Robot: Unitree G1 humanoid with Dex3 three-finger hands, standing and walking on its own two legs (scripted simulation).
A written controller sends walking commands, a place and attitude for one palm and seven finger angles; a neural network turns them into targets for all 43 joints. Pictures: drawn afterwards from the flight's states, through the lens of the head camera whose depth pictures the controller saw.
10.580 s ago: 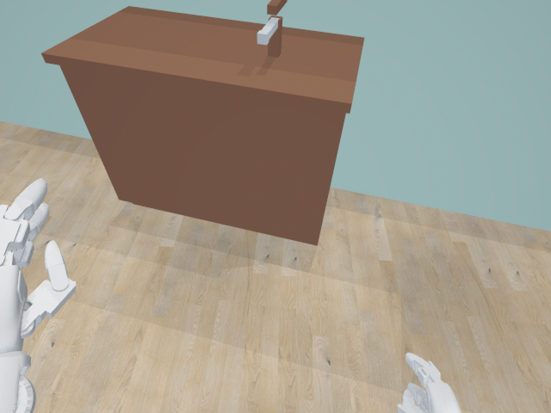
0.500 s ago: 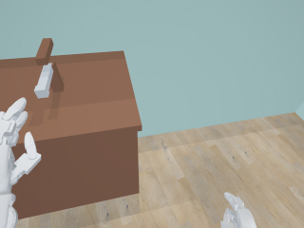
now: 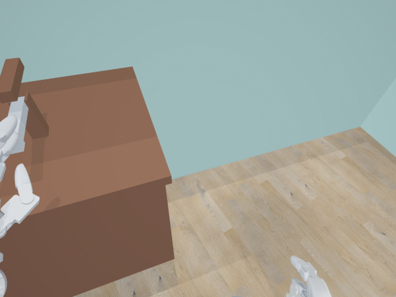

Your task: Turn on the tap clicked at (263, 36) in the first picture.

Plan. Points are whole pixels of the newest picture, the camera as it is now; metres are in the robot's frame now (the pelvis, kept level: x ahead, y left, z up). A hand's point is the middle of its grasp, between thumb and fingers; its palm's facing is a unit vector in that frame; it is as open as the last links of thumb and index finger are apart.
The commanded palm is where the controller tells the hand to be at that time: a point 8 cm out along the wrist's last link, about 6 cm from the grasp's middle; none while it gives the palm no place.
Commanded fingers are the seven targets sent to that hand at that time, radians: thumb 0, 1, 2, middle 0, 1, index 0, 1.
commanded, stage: shuffle to correct the standing spot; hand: left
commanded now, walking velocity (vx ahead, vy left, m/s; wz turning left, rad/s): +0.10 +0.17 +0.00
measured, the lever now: (12, 143) +0.35 +0.38 +0.13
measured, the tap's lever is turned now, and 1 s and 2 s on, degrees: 0 0 0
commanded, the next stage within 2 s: come to a stop and stand still in 0.22 s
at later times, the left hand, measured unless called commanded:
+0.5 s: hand (10, 165) +0.26 +0.31 +0.18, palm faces +0.42 -0.81 -0.41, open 7.4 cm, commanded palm +0.20 +0.34 +0.19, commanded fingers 0.00 0.90 0.90 -0.20 -0.30 -0.20 -0.30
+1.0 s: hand (21, 160) +0.28 +0.31 +0.17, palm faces +0.38 -0.84 -0.39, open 7.4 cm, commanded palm +0.23 +0.34 +0.19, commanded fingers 0.00 0.90 0.90 -0.20 -0.30 -0.20 -0.30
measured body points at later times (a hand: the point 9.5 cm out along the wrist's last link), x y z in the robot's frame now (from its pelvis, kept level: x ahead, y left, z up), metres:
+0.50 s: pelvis +0.04 +0.06 -0.01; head +0.05 +0.06 +0.44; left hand +0.24 +0.35 +0.20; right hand +0.21 -0.19 -0.08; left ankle +0.09 +0.21 -0.73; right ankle +0.07 -0.08 -0.73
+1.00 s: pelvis +0.07 +0.06 +0.01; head +0.08 +0.06 +0.46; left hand +0.26 +0.35 +0.19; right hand +0.24 -0.18 -0.06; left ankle +0.09 +0.21 -0.73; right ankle +0.07 -0.08 -0.73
